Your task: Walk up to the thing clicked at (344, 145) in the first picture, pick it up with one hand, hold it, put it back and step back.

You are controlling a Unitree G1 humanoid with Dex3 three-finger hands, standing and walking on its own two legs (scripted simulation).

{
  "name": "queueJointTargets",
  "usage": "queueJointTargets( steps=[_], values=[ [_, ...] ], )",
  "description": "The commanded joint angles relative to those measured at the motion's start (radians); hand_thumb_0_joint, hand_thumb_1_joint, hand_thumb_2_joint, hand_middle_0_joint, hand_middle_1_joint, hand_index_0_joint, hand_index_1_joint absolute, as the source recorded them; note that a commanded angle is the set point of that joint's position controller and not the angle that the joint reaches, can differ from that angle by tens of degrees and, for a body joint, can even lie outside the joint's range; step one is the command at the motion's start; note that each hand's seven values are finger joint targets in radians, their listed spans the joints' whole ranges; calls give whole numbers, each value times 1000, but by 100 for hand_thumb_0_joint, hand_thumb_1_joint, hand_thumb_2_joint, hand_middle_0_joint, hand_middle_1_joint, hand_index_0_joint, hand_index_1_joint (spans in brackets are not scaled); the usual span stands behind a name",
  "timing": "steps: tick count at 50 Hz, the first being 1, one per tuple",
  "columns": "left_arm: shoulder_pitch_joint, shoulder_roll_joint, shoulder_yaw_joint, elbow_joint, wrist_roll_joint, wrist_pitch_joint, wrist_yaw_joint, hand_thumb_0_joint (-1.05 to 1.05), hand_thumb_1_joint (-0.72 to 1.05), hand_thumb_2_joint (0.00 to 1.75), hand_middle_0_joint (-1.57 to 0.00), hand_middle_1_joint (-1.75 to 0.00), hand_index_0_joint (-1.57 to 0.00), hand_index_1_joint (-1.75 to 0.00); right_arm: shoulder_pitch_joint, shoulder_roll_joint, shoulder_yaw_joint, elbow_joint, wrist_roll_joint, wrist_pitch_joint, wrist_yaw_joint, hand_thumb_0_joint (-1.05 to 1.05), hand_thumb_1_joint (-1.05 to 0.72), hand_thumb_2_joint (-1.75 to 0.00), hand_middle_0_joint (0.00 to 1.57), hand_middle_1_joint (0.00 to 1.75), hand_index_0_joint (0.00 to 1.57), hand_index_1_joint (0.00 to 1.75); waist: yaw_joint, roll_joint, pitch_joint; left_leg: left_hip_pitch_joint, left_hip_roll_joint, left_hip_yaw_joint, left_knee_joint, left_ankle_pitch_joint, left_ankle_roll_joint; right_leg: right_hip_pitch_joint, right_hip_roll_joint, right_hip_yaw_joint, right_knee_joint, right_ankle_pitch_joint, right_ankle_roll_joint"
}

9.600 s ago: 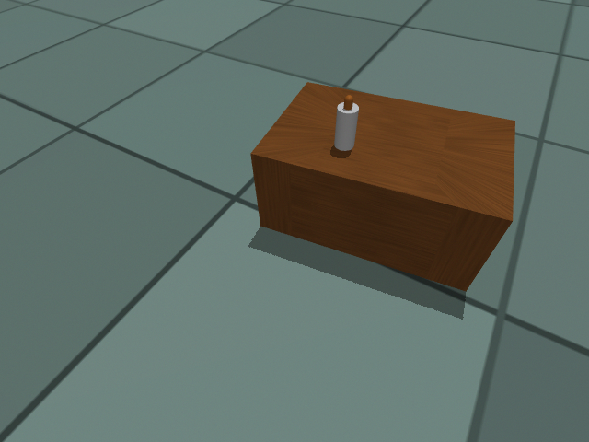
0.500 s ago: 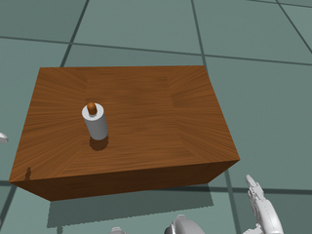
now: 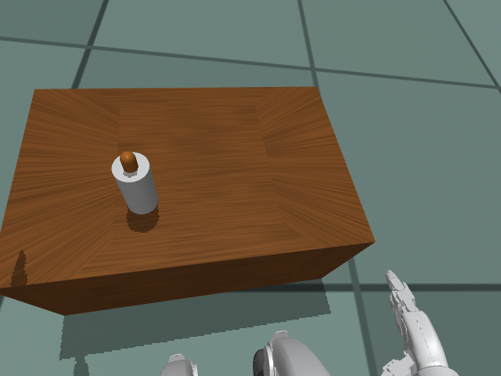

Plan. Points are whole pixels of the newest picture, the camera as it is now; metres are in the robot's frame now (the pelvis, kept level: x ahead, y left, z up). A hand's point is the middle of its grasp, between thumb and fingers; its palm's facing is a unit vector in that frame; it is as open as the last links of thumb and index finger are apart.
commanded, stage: approach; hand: left
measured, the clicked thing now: (135, 180) +0.55 +0.18 -0.18
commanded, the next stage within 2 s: close in in 0.50 s
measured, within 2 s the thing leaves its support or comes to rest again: neither
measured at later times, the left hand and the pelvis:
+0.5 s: hand (78, 204) +0.48 +0.28 -0.15, palm faces +0.15 -0.99 +0.04, open 17.5 cm; pelvis -0.04 +0.00 -0.09, yaw -2 degrees
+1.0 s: hand (126, 211) +0.50 +0.21 -0.22, palm faces +0.10 -0.99 +0.02, open 17.5 cm; pelvis -0.08 +0.00 -0.17, yaw -3 degrees
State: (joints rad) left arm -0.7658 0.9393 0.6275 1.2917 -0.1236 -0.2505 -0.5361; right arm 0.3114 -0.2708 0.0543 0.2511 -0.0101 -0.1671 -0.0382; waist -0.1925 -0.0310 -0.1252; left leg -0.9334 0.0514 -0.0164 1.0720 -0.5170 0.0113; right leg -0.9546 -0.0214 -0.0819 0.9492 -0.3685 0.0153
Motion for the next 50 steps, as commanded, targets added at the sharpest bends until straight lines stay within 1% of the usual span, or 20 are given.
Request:
queueJointTargets(
  steps=[1,3,4,5,6,7,8,9,10,12,14,18,22,31,33,36,38,43,45,50],
  values=[
    [-276,241,15,-115,-52,-126,-4,0,-50,6,-4,-5,-4,-5,17,-180,-112,-169,2,-54,-12,0,57,-4,5,5,5,5,-18,201,-374,239,-20,-36,-75,428,-14,121,31,28,-24,222,-49],
    [-269,218,11,-113,-66,-160,0,0,-49,6,-3,-5,-3,-5,8,-181,-107,-213,-1,-63,-6,0,57,-4,5,5,5,5,-17,206,-406,228,-23,-37,-44,434,-14,106,32,31,1,223,-50],
    [-264,222,19,-90,-66,-173,4,0,-50,6,-4,-5,-4,-5,40,-200,-130,-222,-3,-62,-6,0,57,-4,5,5,5,5,-40,189,-427,215,-22,-41,-20,453,-13,100,32,31,15,247,-48],
    [-312,256,34,-171,-66,-196,15,0,-50,7,-4,-5,-4,-6,46,-213,-142,-238,-4,-62,-5,0,57,-4,5,5,5,5,-29,220,-487,211,-28,-36,-6,459,-12,127,29,39,34,271,-49],
    [-260,220,26,-77,-62,-200,19,0,-52,6,-4,-5,-4,-6,52,-203,-131,-264,-4,-65,-3,0,57,-4,5,5,5,5,-51,189,-460,190,-26,-43,8,454,-12,94,32,33,49,266,-48],
    [-286,218,26,-117,-60,-214,29,0,-53,6,-4,-6,-4,-6,67,-201,-127,-251,-9,-62,2,0,57,-4,5,5,5,5,-42,220,-466,184,-25,-45,23,464,-16,64,31,33,66,262,-52],
    [-368,231,21,-210,-56,-238,40,0,-52,7,-4,-6,-4,-6,74,-208,-137,-275,-11,-61,5,0,57,-4,5,5,5,5,-43,272,-503,198,-26,-48,32,467,-23,45,31,33,86,254,-56],
    [-272,214,18,-53,-41,-236,50,0,-52,7,-4,-6,-4,-7,70,-216,-150,-292,-13,-58,2,0,56,-4,5,5,5,5,-65,215,-431,158,-22,-52,46,423,-19,-8,36,29,90,212,-52],
    [-278,216,18,-80,-37,-250,63,0,-51,6,-4,-6,-4,-6,65,-246,-185,-308,-17,-60,1,0,56,-4,5,5,5,5,-74,213,-432,137,-21,-57,58,404,-21,-26,37,27,105,202,-54],
    [-350,278,44,-180,-27,-291,87,0,-51,8,-4,-6,-3,-7,76,-240,-179,-332,-23,-61,8,0,56,-4,5,5,5,5,-65,290,-502,123,-26,-58,92,385,-27,-47,33,32,149,190,-56],
    [-365,311,70,-194,-18,-327,107,0,-50,7,-4,-6,-4,-7,76,-262,-210,-376,-31,-65,12,0,56,-4,5,5,5,5,-69,352,-541,145,-19,-70,128,435,-40,-97,34,24,193,190,-60],
    [-355,280,71,-150,3,-378,137,0,-54,8,-5,-7,-4,-8,91,-243,-196,-449,-47,-64,29,0,55,-5,5,5,5,5,-103,408,-591,97,-16,-80,207,502,-45,-142,36,24,271,238,-64],
    [-380,282,57,-122,32,-406,154,0,-58,5,-6,-5,-4,-7,88,-259,-220,-513,-54,-62,40,0,53,-5,5,5,5,5,-136,443,-629,56,-12,-88,276,532,-42,-210,42,24,344,267,-67],
    [-377,271,45,-82,72,-456,215,0,-54,3,-4,-5,-6,-3,144,-313,-315,-763,-41,-65,66,0,55,-5,5,5,5,5,-223,427,-626,-206,-23,-79,390,296,-20,-268,46,31,459,166,-61],
    [-401,278,49,-109,80,-463,230,0,-53,3,-4,-5,-6,-3,175,-306,-317,-787,-34,-61,73,0,55,-5,5,5,5,5,-225,450,-624,-228,-28,-78,402,261,-21,-302,43,33,478,136,-60],
    [-435,278,50,-167,87,-471,259,0,-55,3,-4,-5,-6,-3,193,-322,-353,-862,-27,-62,81,0,55,-5,5,5,5,5,-240,521,-663,-178,-26,-87,419,262,-30,-355,45,20,514,123,-63],
    [-477,292,50,-219,106,-469,286,0,-54,3,-4,-5,-6,-4,205,-333,-383,-894,-24,-54,85,0,55,-5,5,5,5,5,-240,558,-675,-184,-29,-82,418,201,-33,-368,41,26,523,81,-63],
    [-495,164,-37,-240,129,-408,315,0,-54,2,-6,-4,-7,-3,239,-318,-396,-890,-20,-36,90,0,55,-5,5,5,5,5,-264,592,-610,-175,-28,-72,417,155,-33,-435,36,35,507,50,-62],
    [-513,149,-59,-257,135,-388,328,0,-55,0,-7,-4,-9,-2,254,-311,-388,-895,-18,-29,95,0,55,-5,5,5,5,5,-271,593,-598,-181,-26,-75,419,153,-34,-450,38,23,511,48,-63],
    [-511,125,-59,-221,141,-356,390,0,-54,1,-6,-3,-9,-1,221,-300,-378,-905,-12,-14,99,0,56,-4,5,5,5,5,-263,501,-504,-290,-29,-80,405,28,-22,-454,36,19,502,-34,-54]
  ],
)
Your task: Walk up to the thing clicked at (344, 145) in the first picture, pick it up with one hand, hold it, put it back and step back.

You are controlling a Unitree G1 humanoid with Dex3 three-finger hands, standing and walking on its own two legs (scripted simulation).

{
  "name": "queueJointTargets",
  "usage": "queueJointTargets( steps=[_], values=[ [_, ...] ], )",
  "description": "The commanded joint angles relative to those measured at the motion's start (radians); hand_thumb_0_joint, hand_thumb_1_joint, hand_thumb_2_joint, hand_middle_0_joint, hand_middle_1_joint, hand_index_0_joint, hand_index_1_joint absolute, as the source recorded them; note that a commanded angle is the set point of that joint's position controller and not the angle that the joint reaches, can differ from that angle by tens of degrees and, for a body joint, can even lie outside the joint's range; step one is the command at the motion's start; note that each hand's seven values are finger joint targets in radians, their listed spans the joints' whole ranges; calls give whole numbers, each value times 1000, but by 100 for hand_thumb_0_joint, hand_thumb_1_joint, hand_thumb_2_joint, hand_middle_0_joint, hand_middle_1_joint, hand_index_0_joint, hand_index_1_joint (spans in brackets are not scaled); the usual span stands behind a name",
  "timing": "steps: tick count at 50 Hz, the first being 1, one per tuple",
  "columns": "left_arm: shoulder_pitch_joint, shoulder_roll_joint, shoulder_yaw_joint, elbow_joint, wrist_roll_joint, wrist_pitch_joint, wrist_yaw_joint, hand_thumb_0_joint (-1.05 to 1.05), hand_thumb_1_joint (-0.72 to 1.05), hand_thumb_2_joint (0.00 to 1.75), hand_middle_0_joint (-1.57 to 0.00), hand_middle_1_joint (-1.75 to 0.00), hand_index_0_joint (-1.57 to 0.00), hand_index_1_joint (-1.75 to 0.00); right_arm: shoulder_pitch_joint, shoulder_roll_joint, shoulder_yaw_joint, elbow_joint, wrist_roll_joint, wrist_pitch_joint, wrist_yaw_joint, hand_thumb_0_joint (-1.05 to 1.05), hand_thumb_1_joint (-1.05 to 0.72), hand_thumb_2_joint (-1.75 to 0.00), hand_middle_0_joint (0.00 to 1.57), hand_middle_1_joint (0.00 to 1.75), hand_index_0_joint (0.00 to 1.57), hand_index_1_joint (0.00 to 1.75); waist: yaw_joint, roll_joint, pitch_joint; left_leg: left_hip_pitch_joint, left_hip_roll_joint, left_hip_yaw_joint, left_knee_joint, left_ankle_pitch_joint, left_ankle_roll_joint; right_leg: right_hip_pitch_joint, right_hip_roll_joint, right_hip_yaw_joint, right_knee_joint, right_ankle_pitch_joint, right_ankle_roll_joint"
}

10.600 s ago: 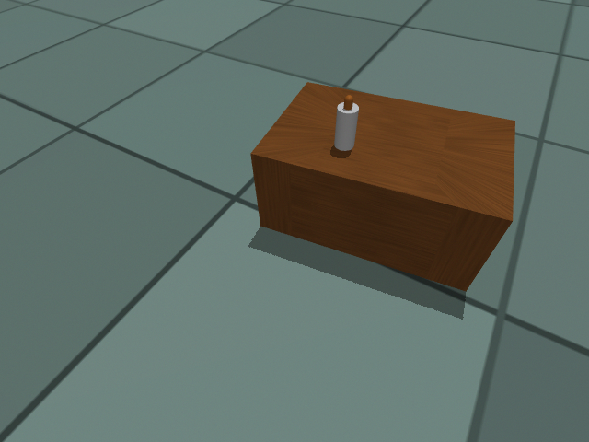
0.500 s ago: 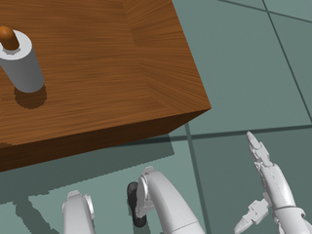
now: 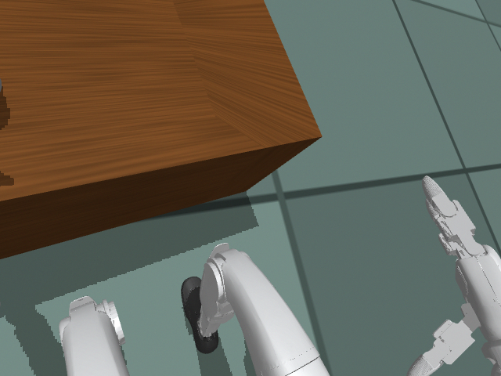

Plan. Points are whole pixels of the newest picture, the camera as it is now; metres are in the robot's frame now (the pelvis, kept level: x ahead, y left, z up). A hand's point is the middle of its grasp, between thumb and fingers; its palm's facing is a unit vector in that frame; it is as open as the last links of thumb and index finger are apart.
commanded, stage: close in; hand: left
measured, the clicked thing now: out of the picture +0.62 +0.22 -0.01
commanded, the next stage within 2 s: close in 0.28 s
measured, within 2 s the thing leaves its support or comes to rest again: leaves its support in 1.54 s
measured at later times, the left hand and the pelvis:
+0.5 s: hand out of the picture +0.60 +0.21 -0.06, palm faces +0.21 -0.98 +0.02, open 17.4 cm; pelvis +0.01 +0.00 +0.00, yaw +0 degrees
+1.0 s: hand out of the picture +0.60 +0.22 -0.05, palm faces +0.22 -0.98 -0.01, open 12.1 cm; pelvis +0.02 +0.00 +0.01, yaw +0 degrees
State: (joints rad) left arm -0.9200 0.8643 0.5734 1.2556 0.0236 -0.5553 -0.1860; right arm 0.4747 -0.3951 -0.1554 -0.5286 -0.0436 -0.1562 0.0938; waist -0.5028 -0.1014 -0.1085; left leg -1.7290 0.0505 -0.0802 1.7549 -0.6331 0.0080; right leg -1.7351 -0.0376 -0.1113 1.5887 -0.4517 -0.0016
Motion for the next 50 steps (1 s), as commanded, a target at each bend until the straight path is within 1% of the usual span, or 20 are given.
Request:
queueJointTargets(
  steps=[1,6,7,9,13,17,18,19,20,21,22,25,28,29,30,34,41,43,46,50],
  values=[
    [-354,194,-3,-178,-3,-51,57,0,-53,0,-6,-3,-9,-1,50,-176,-163,-132,20,-24,-33,0,56,-4,5,5,5,5,52,542,-519,486,-28,-21,-284,112,-16,325,53,48,-139,29,-35],
    [-370,188,-8,-173,17,-58,120,0,-57,0,-6,-4,-9,-1,47,-172,-164,-176,24,-22,-32,0,56,-4,5,5,5,5,43,466,-576,415,-38,-3,-263,112,-2,405,51,66,-146,40,-24],
    [-385,143,-42,-178,18,-59,124,0,-56,1,-6,-4,-9,-1,48,-160,-158,-176,26,-19,-31,0,55,-4,5,5,5,5,36,467,-570,409,-38,-5,-268,114,-2,408,51,67,-146,43,-24],
    [-373,161,-30,-168,24,-58,141,0,-57,0,-6,-3,-9,-1,50,-172,-177,-162,31,-13,-32,0,55,-5,5,5,5,5,45,473,-573,431,-37,-10,-278,124,-6,393,53,59,-140,49,-27],
    [-408,154,-15,-197,23,-65,141,0,-59,0,-6,-3,-9,-1,84,-168,-165,-165,27,-8,-24,0,54,-5,5,5,5,5,35,517,-650,523,-32,-10,-250,284,-14,383,59,45,-113,164,-35],
    [-417,132,-34,-216,37,-62,146,0,-56,0,-6,-2,-8,0,83,-166,-164,-160,22,0,-14,0,54,-5,5,5,5,5,40,568,-653,589,-27,-15,-256,340,-27,350,59,42,-109,179,-42],
    [-440,49,-84,-205,27,-62,137,0,-56,1,-6,-2,-7,-1,91,-146,-156,-114,19,5,-11,0,54,-5,5,5,5,5,21,578,-628,579,-27,-16,-251,347,-28,331,61,39,-111,184,-42],
    [-423,127,-27,-222,29,-61,147,0,-55,0,-6,-1,-7,0,90,-162,-168,-123,20,8,-13,0,54,-5,5,5,5,5,40,565,-646,568,-29,-9,-252,339,-24,360,59,43,-115,185,-40],
    [-418,113,-42,-212,33,-59,149,0,-58,0,-8,0,-7,0,76,-166,-167,-139,20,6,-12,0,53,-6,5,5,5,5,39,566,-637,569,-29,-12,-257,328,-26,360,58,44,-115,178,-41],
    [-426,50,-85,-183,33,-55,146,0,-56,0,-16,-5,-15,-4,88,-152,-161,-106,17,8,-10,0,54,-5,5,5,5,5,27,561,-609,563,-29,-11,-254,311,-24,332,60,44,-120,164,-41],
    [-422,89,-55,-203,33,-59,152,0,-54,0,-22,-8,-23,-7,85,-163,-165,-123,15,12,-10,0,54,-5,5,5,5,5,26,566,-621,564,-27,-10,-247,346,-25,344,60,42,-116,189,-41],
    [-420,120,-51,-192,41,-69,155,0,-51,4,-30,-16,-32,-14,85,-156,-142,-146,14,15,-7,0,54,-5,5,5,5,5,25,551,-637,546,-29,-6,-230,363,-20,369,60,48,-113,213,-38],
    [-413,61,-81,-135,32,-70,150,0,-50,9,-38,-23,-40,-21,87,-145,-130,-130,11,22,-4,0,54,-4,5,5,5,5,11,524,-620,500,-33,-3,-216,361,-14,383,58,55,-110,230,-34],
    [-430,120,-40,-193,26,-78,156,0,-49,10,-40,-25,-42,-23,75,-163,-145,-165,17,19,-7,0,53,-4,5,5,5,5,17,531,-651,516,-32,-2,-214,373,-12,395,57,58,-110,241,-33],
    [-431,105,-69,-167,34,-74,154,0,-47,11,-43,-27,-45,-25,81,-155,-137,-155,17,21,-6,0,53,-4,5,5,5,5,11,531,-653,501,-33,-1,-215,345,-10,410,54,65,-112,225,-30],
    [-461,136,-58,-200,35,-69,154,0,-45,16,-50,-34,-52,-32,95,-162,-142,-156,18,35,-6,0,53,-5,5,5,5,5,14,565,-681,533,-33,0,-216,360,-14,411,52,76,-113,235,-31],
    [-468,130,-74,-224,46,-45,149,0,-35,30,-68,-50,-69,-49,98,-153,-136,-153,16,57,-6,0,53,-5,5,5,5,5,20,602,-677,576,-30,2,-237,345,-20,405,50,74,-129,210,-33],
    [-445,147,-54,-206,37,-37,149,0,-32,37,-74,-57,-75,-56,81,-170,-148,-165,19,58,-11,0,53,-5,5,5,5,5,26,577,-663,573,-29,-1,-243,347,-19,408,53,67,-134,210,-33],
    [-438,97,-79,-183,31,-41,144,0,-21,47,-85,-69,-87,-68,78,-139,-116,-147,18,59,-8,0,52,-5,5,5,5,5,16,550,-620,509,-30,4,-240,314,-12,421,51,75,-140,200,-28],
    [-430,110,-70,-165,31,-53,151,0,-11,59,-99,-83,-101,-81,63,-159,-123,-175,22,54,-12,0,53,-4,5,5,5,5,18,531,-644,535,-28,-4,-238,355,-12,417,57,63,-128,226,-31]
  ],
)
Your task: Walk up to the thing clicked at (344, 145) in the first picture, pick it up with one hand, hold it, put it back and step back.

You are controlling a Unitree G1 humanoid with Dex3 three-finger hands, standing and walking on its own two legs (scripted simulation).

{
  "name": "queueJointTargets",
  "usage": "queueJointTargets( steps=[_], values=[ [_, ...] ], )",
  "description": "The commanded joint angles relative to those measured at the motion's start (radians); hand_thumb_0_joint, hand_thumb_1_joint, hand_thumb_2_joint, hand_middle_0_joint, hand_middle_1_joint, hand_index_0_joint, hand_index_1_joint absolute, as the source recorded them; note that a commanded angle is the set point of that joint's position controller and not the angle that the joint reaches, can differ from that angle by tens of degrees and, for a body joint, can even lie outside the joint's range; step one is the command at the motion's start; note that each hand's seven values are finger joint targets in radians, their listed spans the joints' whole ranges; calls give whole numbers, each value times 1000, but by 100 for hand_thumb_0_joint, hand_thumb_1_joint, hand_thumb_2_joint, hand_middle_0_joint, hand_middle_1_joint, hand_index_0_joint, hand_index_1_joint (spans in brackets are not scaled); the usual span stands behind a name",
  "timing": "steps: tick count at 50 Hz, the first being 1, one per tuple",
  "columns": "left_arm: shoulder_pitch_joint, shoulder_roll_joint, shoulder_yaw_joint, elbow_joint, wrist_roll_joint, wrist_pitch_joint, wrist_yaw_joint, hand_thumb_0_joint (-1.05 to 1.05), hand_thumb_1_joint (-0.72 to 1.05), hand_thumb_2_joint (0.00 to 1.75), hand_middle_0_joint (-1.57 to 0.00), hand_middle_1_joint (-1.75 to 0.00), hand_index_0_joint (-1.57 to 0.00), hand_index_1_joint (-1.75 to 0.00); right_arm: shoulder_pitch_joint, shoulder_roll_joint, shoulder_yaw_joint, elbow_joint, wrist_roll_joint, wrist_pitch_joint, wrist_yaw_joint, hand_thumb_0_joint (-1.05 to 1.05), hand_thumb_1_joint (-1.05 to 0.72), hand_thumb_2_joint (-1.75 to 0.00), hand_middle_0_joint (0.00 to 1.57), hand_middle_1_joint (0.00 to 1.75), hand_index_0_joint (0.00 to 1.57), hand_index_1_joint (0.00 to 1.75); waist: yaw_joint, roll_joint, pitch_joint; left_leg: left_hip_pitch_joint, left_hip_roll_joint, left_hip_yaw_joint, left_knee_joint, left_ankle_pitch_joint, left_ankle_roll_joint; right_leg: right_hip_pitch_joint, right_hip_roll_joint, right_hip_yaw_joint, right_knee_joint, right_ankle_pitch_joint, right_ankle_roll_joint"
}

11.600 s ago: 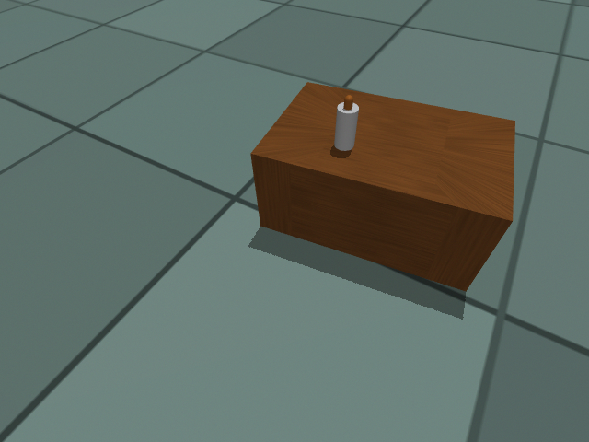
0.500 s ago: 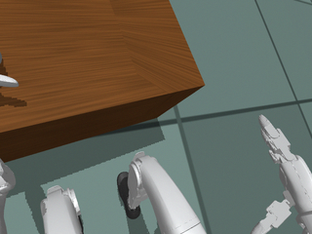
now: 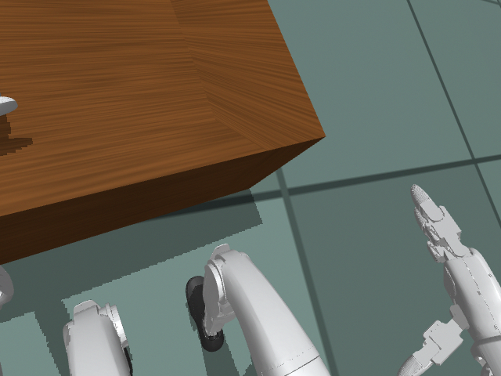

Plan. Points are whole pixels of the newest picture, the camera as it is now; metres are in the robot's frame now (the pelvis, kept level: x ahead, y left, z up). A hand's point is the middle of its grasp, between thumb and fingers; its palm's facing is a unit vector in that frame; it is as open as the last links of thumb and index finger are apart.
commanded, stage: close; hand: left
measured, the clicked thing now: out of the picture +0.60 +0.21 -0.02
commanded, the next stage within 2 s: settle in 0.12 s
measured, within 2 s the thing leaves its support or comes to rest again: leaves its support in 0.54 s
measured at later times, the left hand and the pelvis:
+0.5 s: hand out of the picture +0.58 +0.20 -0.06, palm faces +0.19 -0.98 -0.01, open 10.5 cm; pelvis +0.00 +0.00 +0.01, yaw +0 degrees
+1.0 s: hand out of the picture +0.58 +0.20 +0.01, palm faces +0.20 -0.98 -0.02, open 10.6 cm; pelvis +0.01 +0.00 +0.04, yaw +1 degrees
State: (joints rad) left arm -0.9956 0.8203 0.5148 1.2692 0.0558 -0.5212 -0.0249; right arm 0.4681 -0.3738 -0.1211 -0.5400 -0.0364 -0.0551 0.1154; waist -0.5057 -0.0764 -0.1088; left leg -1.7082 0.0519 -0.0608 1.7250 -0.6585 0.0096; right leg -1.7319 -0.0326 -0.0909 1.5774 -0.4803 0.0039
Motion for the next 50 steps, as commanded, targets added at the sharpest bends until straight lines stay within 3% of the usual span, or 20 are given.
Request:
queueJointTargets(
  steps=[1,4,7,9,11,12,15,18,20,22,24,25,28,30,32,34,37,39,41,50],
  values=[
    [-357,145,-9,-184,-2,-92,-7,0,-10,63,-103,-88,-105,-86,71,-186,-167,-174,11,-47,-35,0,52,-4,5,5,5,5,17,506,-647,526,-30,-22,-212,385,-14,411,54,39,-124,258,-37],
    [-332,135,-20,-161,8,-91,-7,0,2,77,-115,-102,-117,-100,105,-175,-158,-141,12,-42,-30,0,53,-4,5,5,5,5,26,525,-608,558,-29,-32,-237,394,-25,379,55,23,-125,249,-43],
    [-342,129,-14,-225,-3,-91,-2,0,10,99,-126,-119,-128,-119,114,-180,-173,-175,14,-43,-26,0,53,-5,5,5,5,5,28,549,-691,615,-27,-33,-242,435,-28,411,58,19,-128,268,-44],
    [-341,112,-19,-229,-9,-88,-3,0,11,107,-130,-127,-132,-126,117,-169,-161,-149,13,-42,-23,0,53,-5,5,5,5,5,30,561,-658,623,-25,-36,-251,443,-33,389,57,16,-131,261,-46],
    [-350,97,-24,-218,-9,-89,6,0,17,113,-134,-130,-135,-131,101,-170,-168,-133,11,-44,-25,0,53,-5,5,5,5,5,21,561,-634,618,-23,-35,-243,435,-30,370,57,18,-133,256,-45],
    [-345,91,-21,-204,-11,-91,10,0,25,121,-126,-132,-127,-133,97,-166,-153,-128,10,-44,-25,0,55,-5,5,5,5,5,28,537,-620,605,-22,-39,-246,428,-30,367,56,16,-130,253,-44],
    [-363,135,-11,-244,-2,-104,24,0,31,129,-125,-136,-126,-138,78,-180,-160,-153,9,-45,-27,0,55,-5,5,5,5,5,37,546,-660,610,-26,-33,-251,414,-26,405,57,22,-136,253,-43],
    [-376,133,-16,-261,2,-105,25,0,21,133,-132,-144,-133,-146,78,-167,-148,-133,5,-39,-27,0,55,-5,5,5,5,5,39,572,-687,642,-25,-30,-253,449,-29,418,57,25,-141,272,-44],
    [-404,126,-20,-288,-8,-107,25,0,22,134,-136,-147,-137,-149,80,-163,-144,-122,2,-36,-30,0,55,-5,5,5,5,5,42,579,-721,653,-26,-25,-254,466,-28,449,57,30,-142,290,-43],
    [-430,169,1,-320,-8,-108,31,0,19,137,-137,-150,-138,-152,72,-177,-161,-95,0,-32,-36,0,55,-5,5,5,5,5,52,605,-737,690,-25,-29,-262,479,-33,438,57,29,-145,286,-44],
    [-436,139,-17,-325,-6,-105,38,0,18,138,-138,-151,-139,-153,67,-163,-151,-82,-7,-29,-37,0,55,-5,5,5,5,5,48,618,-744,703,-25,-25,-262,475,-32,447,57,33,-150,283,-44],
    [-462,165,-8,-366,-7,-108,40,0,19,138,-138,-151,-138,-153,66,-154,-140,-53,-7,-28,-38,0,55,-5,5,5,5,5,64,635,-747,717,-26,-24,-266,480,-34,446,57,36,-153,283,-44],
    [-492,174,-4,-412,-10,-109,39,0,18,140,-138,-152,-138,-154,37,-161,-135,-58,-15,-24,-46,0,55,-5,5,5,5,5,61,645,-764,757,-20,-29,-278,502,-37,455,60,33,-164,283,-47],
    [-466,157,-12,-357,-7,-94,39,0,15,141,-138,-154,-139,-156,42,-142,-114,-13,-19,-16,-50,0,56,-5,5,5,5,5,66,625,-714,711,-25,-22,-290,476,-33,481,57,37,-179,286,-44],
    [-418,116,-29,-276,-5,-75,46,0,16,141,-139,-154,-140,-156,-12,-163,-131,-36,-17,-14,-57,0,56,-5,5,5,5,5,67,568,-697,692,-25,-23,-306,434,-28,490,58,36,-195,267,-42],
    [-429,107,-39,-256,-5,-71,47,0,14,142,-137,-154,-138,-156,-1,-160,-123,-12,-22,-7,-61,0,56,-5,5,5,5,5,56,555,-690,677,-22,-23,-311,435,-25,497,59,35,-207,269,-39],
    [-442,147,-19,-264,-2,-72,49,0,15,143,-137,-156,-139,-157,13,-144,-111,10,-18,-1,-66,0,57,-5,5,5,5,5,73,525,-682,627,-30,-9,-319,407,-18,567,52,54,-225,273,-33],
    [-407,105,-34,-203,-8,-68,43,0,20,145,-137,-156,-139,-157,-24,-149,-111,-15,-14,-4,-69,0,57,-5,5,5,5,5,71,467,-669,610,-30,-11,-332,382,-13,572,56,53,-240,258,-32],
    [-408,116,-27,-185,-15,-73,42,0,17,144,-136,-155,-138,-157,-17,-143,-93,0,-12,-5,-71,0,57,-5,5,5,5,5,77,457,-657,612,-30,-14,-341,395,-13,577,57,49,-244,270,-32],
    [-451,123,-19,-233,-27,-98,26,0,13,145,-137,-157,-140,-159,-9,-133,-84,0,-14,-17,-76,0,56,-5,5,5,5,5,75,469,-694,663,-37,-2,-361,402,-11,619,53,57,-278,287,-31]
  ],
)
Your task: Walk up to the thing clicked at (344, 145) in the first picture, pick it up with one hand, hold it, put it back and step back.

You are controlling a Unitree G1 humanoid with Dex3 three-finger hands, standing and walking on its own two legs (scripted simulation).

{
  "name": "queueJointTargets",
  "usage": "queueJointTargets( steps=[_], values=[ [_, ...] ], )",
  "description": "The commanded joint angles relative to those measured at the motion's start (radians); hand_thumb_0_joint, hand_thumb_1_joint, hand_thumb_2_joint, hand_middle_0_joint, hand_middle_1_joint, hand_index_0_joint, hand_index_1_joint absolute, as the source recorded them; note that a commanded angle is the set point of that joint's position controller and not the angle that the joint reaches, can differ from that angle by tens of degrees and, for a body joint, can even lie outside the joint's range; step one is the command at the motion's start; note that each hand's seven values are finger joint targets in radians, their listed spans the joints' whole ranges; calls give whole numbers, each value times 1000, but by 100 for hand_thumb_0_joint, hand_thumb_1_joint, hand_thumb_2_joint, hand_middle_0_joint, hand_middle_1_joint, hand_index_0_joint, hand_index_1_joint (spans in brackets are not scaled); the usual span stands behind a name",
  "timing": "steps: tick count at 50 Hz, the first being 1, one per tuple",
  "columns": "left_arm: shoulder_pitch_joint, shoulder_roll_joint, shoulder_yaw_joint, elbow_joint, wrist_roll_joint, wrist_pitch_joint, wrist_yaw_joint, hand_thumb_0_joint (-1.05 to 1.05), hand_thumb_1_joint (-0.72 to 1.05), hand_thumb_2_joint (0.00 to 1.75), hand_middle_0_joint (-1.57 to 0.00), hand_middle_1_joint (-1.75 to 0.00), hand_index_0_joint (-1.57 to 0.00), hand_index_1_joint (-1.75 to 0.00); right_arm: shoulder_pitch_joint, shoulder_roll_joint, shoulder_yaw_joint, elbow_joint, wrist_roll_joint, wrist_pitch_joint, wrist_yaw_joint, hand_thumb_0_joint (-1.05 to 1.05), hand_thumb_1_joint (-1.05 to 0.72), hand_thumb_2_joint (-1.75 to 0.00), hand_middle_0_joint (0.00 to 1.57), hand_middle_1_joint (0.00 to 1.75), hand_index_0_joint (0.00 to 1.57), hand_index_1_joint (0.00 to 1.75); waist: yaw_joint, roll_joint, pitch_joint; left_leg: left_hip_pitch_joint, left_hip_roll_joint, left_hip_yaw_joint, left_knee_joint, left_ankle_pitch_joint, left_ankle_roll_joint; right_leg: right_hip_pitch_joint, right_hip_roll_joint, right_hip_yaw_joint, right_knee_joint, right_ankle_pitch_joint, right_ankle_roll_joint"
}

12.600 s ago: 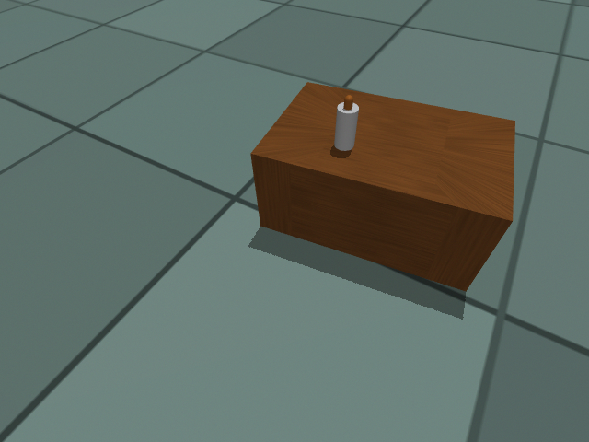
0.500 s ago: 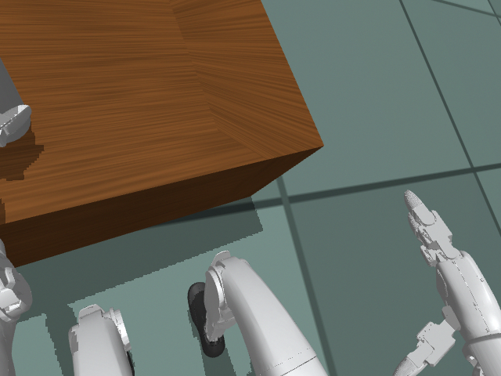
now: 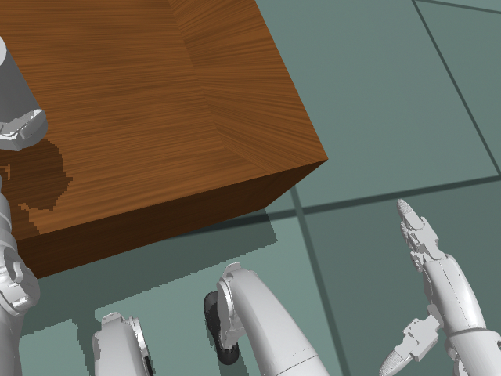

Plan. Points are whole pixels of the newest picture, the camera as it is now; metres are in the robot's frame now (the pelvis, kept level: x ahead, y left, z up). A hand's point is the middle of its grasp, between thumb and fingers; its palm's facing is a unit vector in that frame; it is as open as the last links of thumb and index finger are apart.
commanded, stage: settle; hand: left
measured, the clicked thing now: out of the picture +0.57 +0.19 +0.00
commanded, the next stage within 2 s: lift in 0.28 s
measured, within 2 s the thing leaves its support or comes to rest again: neither
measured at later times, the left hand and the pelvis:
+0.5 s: hand out of the picture +0.58 +0.20 +0.00, palm faces +0.19 -0.98 -0.01, open 10.6 cm; pelvis +0.01 +0.00 +0.02, yaw +0 degrees
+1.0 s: hand out of the picture +0.52 +0.21 +0.07, palm faces +0.18 -0.98 -0.03, open 10.6 cm; pelvis +0.03 +0.01 +0.07, yaw +1 degrees
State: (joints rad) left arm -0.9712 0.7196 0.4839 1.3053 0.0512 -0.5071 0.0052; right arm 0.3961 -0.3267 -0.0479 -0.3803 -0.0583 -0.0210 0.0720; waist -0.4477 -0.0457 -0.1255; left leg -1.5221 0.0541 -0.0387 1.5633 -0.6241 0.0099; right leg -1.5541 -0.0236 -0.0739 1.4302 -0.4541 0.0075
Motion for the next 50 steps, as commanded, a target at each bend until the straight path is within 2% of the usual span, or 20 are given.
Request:
queueJointTargets(
  steps=[1,2,6,10,11,16,17,19,21,23,28,30,33,34,39,41,44,46,47,50],
  values=[
    [-484,227,9,-283,-24,-114,-8,0,13,145,-137,-157,-139,-158,66,-179,-154,-147,7,-53,-34,0,56,-5,5,5,5,5,21,460,-680,499,-38,-27,-202,377,-15,433,43,40,-129,259,-37],
    [-523,266,29,-336,-23,-122,-6,0,12,144,-136,-156,-139,-158,87,-180,-158,-123,6,-50,-35,0,56,-5,5,5,5,5,25,478,-689,523,-36,-28,-207,382,-18,418,45,36,-128,255,-39],
    [-519,223,5,-314,-29,-118,-16,0,10,143,-137,-156,-139,-158,66,-168,-145,-126,2,-51,-32,0,55,-5,5,5,5,5,27,501,-698,577,-30,-38,-212,439,-26,404,49,26,-123,277,-44],
    [-525,251,15,-316,-19,-110,-13,0,14,144,-136,-156,-138,-157,59,-177,-152,-102,-3,-47,-35,0,56,-5,5,5,5,5,37,504,-685,575,-32,-31,-224,410,-26,414,47,32,-140,261,-44],
    [-507,218,-2,-277,-20,-103,-15,0,11,144,-137,-156,-139,-158,60,-167,-143,-91,-5,-43,-33,0,56,-5,5,5,5,5,30,501,-678,566,-31,-30,-223,412,-24,416,47,33,-145,263,-42],
    [-482,209,-2,-239,-18,-90,-11,0,16,144,-136,-156,-139,-157,42,-176,-148,-99,-4,-42,-37,0,56,-5,5,5,5,5,38,451,-684,543,-35,-28,-235,404,-17,464,47,36,-161,276,-40],
    [-522,248,16,-300,-18,-99,-8,0,13,144,-136,-156,-139,-157,51,-169,-143,-65,-5,-42,-38,0,56,-5,5,5,5,5,48,476,-678,557,-33,-29,-238,415,-21,445,49,33,-158,270,-42],
    [-505,213,1,-254,-22,-94,-12,0,14,145,-137,-157,-139,-158,25,-163,-136,-115,-2,-46,-38,0,56,-5,5,5,5,5,35,446,-712,553,-33,-28,-237,416,-14,486,48,35,-166,289,-38],
    [-510,247,23,-288,-19,-97,-10,0,17,137,-138,-153,-141,-154,56,-162,-143,-89,-2,-41,-39,0,54,-6,5,5,5,5,38,430,-705,500,-40,-12,-236,397,-8,552,40,58,-179,303,-34],
    [-468,225,16,-244,-25,-86,-20,0,16,136,-138,-152,-140,-152,31,-177,-156,-82,3,-42,-44,0,54,-6,5,5,5,5,52,416,-688,516,-39,-17,-254,404,-11,535,44,44,-181,301,-37],
    [-483,230,22,-356,-37,-88,-31,0,15,136,-137,-152,-139,-153,53,-167,-153,-84,8,-43,-44,0,54,-6,5,5,5,5,78,449,-730,606,-35,-20,-279,439,-20,539,47,35,-196,305,-43],
    [-445,168,4,-326,-50,-81,-36,0,14,136,-136,-152,-139,-152,57,-152,-142,-68,10,-42,-42,0,54,-5,5,5,5,5,77,437,-706,613,-35,-23,-295,467,-24,549,48,29,-203,324,-44],
    [-384,145,-7,-327,-54,-69,-36,0,17,136,-135,-151,-138,-151,59,-152,-146,-25,9,-39,-43,0,54,-5,5,5,5,5,108,440,-698,661,-35,-21,-313,490,-24,551,47,29,-223,325,-44],
    [-424,174,6,-410,-55,-76,-30,0,18,136,-134,-151,-137,-151,60,-152,-147,-10,7,-38,-44,0,55,-5,5,5,5,5,117,455,-696,666,-35,-19,-322,481,-26,552,47,29,-230,313,-45],
    [-343,73,-28,-417,-77,-67,-27,0,16,136,-132,-150,-135,-150,56,-136,-144,22,10,-39,-46,0,55,-5,5,5,5,5,141,430,-675,751,-28,-31,-363,545,-37,570,50,17,-255,328,-50],
    [-324,72,-25,-463,-81,-67,-24,0,17,135,-130,-148,-133,-148,53,-138,-140,19,8,-36,-47,0,56,-5,5,5,5,5,160,412,-683,783,-27,-35,-381,569,-39,591,50,16,-269,336,-50],
    [-233,-17,-64,-459,-94,-50,-27,0,17,134,-129,-146,-132,-146,73,-122,-135,49,11,-30,-48,0,56,-5,5,5,5,5,176,368,-664,782,-33,-22,-405,549,-32,648,46,22,-302,348,-45],
    [-258,2,-54,-576,-109,-55,-22,0,16,134,-129,-146,-132,-146,75,-124,-141,73,15,-31,-54,0,56,-5,5,5,5,5,198,365,-655,791,-36,-15,-430,519,-34,683,44,23,-317,337,-43],
    [-182,-58,-75,-528,-114,-45,-26,0,16,134,-129,-146,-132,-146,81,-119,-146,95,14,-26,-55,0,56,-5,5,5,5,5,202,345,-631,797,-36,-15,-438,530,-33,685,43,23,-327,344,-43],
    [-139,-121,-106,-619,-131,-39,-23,0,17,133,-127,-145,-130,-145,66,-102,-128,60,23,-30,-59,0,57,-5,5,5,5,5,224,281,-619,819,-36,-11,-469,534,-31,737,44,19,-349,356,-41]
  ],
)
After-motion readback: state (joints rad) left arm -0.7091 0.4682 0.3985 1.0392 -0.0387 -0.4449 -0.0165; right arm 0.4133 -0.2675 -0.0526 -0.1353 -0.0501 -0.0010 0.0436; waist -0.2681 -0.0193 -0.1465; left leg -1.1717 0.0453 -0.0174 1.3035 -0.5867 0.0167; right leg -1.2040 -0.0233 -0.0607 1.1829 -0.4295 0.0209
